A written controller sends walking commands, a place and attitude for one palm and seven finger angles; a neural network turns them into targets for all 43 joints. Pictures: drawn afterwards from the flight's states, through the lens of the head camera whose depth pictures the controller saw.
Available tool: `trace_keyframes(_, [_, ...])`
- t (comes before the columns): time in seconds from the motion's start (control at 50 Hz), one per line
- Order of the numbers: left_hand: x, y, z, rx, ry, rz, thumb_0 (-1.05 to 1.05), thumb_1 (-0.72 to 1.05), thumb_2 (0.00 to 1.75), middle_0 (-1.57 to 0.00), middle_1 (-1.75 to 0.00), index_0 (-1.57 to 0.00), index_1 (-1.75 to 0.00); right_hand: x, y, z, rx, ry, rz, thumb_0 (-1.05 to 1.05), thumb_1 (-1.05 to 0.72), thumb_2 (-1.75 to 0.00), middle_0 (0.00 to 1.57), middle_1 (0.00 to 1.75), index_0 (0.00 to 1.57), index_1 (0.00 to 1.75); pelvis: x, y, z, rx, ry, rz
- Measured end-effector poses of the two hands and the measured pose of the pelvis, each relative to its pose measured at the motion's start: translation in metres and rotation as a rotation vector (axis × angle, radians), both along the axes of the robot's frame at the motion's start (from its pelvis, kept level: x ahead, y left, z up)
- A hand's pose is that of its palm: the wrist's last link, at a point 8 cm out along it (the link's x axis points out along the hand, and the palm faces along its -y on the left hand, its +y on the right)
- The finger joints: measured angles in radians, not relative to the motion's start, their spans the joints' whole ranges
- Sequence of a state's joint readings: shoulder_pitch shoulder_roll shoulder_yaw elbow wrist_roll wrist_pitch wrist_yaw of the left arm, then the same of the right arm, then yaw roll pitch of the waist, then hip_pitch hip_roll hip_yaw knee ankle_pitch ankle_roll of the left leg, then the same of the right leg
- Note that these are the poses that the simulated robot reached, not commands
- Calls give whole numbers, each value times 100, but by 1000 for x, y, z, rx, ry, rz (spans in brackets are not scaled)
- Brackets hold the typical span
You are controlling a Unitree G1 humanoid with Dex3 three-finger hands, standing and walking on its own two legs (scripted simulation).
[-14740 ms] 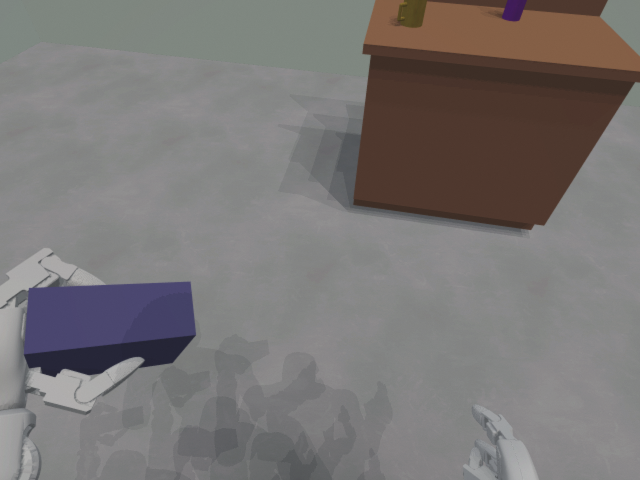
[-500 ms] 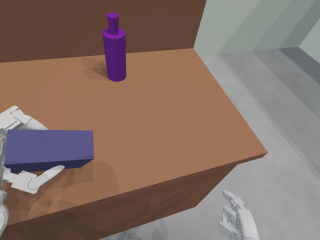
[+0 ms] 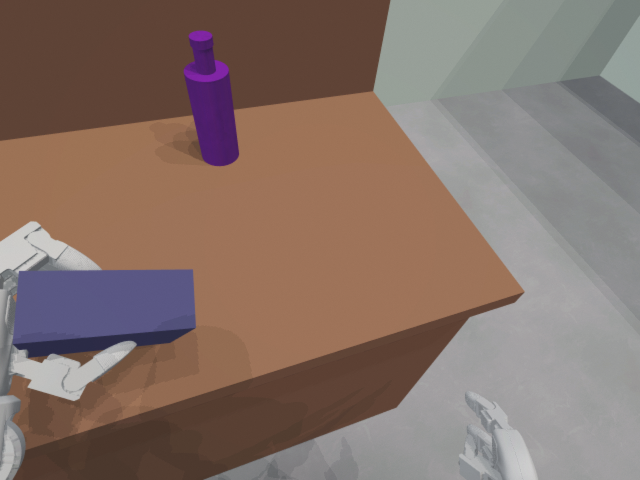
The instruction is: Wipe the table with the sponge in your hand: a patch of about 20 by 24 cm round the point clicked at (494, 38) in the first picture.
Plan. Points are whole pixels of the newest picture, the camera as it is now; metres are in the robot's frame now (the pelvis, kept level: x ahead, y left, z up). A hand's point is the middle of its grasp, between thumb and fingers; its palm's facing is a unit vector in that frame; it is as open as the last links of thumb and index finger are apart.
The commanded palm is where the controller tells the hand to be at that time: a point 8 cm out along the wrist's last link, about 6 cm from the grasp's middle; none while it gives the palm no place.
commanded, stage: look again from close up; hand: left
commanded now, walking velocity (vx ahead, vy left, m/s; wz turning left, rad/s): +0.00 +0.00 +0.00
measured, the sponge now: (134, 312) +0.23 +0.20 +0.14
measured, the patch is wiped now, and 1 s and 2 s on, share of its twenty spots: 0.00 0.00 0.00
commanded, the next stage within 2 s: come to a stop and stand still in 0.14 s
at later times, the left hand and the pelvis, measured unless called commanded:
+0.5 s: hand (92, 291) +0.23 +0.23 +0.17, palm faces +0.33 -0.81 -0.48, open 9.7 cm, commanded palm +0.16 +0.27 +0.17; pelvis +0.01 -0.02 +0.00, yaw +1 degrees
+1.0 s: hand (62, 296) +0.23 +0.26 +0.16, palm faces +0.38 -0.81 -0.46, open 9.7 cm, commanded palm +0.16 +0.28 +0.17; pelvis +0.01 -0.01 -0.01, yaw +3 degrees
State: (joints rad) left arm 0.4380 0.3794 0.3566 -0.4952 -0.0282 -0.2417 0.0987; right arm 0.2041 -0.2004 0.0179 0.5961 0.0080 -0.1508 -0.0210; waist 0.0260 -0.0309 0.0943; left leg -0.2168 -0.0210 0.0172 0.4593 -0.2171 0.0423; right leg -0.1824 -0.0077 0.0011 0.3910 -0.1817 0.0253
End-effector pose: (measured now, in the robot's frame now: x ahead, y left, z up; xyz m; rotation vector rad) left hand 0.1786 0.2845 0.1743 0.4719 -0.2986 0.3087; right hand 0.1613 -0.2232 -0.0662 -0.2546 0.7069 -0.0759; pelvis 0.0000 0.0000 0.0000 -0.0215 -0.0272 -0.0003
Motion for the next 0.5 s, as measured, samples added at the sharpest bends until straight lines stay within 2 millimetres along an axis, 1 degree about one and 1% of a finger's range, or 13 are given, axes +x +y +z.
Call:
trace_keyframes(0.08, [-1, -6, 1, -3, 9, 9, 0, -44, 103, -79, -134, -76, -137, 3, -10, 0, 2, -12, -12, 2, -91, -90, 20, 30, 20, 30, 1, -5, 1, 2, 1, -3])
trace_keyframes(0.22, [4, -11, -16, -48, 88, 43, 1, -44, 103, -79, -134, -76, -137, 9, -19, 3, 5, -32, -21, 1, -91, -90, 20, 30, 20, 30, 1, -14, 2, 1, 7, -7])
trace_keyframes(0.3, [6, -17, -19, -62, 98, 34, 0, -44, 103, -79, -134, -76, -137, 12, -22, 5, -1, -33, -16, 1, -91, -90, 20, 30, 20, 30, 1, -17, 2, -1, 10, -6])
trace_keyframes(0.38, [8, -22, -12, -46, 79, 10, 0, -45, 103, -79, -134, -76, -137, 15, -22, 5, -3, -32, -15, 1, -91, -90, 20, 30, 20, 30, 3, -18, 2, -2, 13, -6])
trace_keyframes(0.46, [10, -20, -4, -19, 63, 1, 0, -45, 103, -79, -134, -76, -137, 17, -21, 4, 2, -29, -22, 1, -91, -90, 20, 30, 20, 30, 6, -16, 2, 0, 16, -6])
trace_keyframes(0.48, [13, -18, 3, 24, 48, -15, 0, -45, 103, -79, -134, -76, -137, 17, -19, 4, -4, -27, -20, 1, -91, -90, 20, 30, 20, 30, 6, -16, 1, -1, 12, 4])
trace_keyframes(0.5, [18, -13, 14, 94, 11, -28, 0, -45, 103, -79, -134, -77, -136, 16, -16, 3, -8, -28, -7, 1, -91, -90, 20, 30, 20, 30, 6, -17, 0, 0, 16, 15])
